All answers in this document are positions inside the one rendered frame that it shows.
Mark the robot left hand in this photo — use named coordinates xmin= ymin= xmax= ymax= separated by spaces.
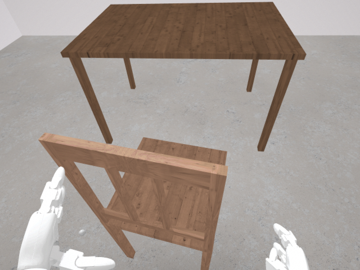
xmin=17 ymin=167 xmax=115 ymax=270

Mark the chair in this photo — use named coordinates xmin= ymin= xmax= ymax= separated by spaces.
xmin=38 ymin=133 xmax=228 ymax=270

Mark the robot right hand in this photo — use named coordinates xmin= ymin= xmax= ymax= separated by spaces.
xmin=266 ymin=223 xmax=309 ymax=270

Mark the table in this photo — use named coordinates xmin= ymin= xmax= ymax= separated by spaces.
xmin=60 ymin=2 xmax=306 ymax=151

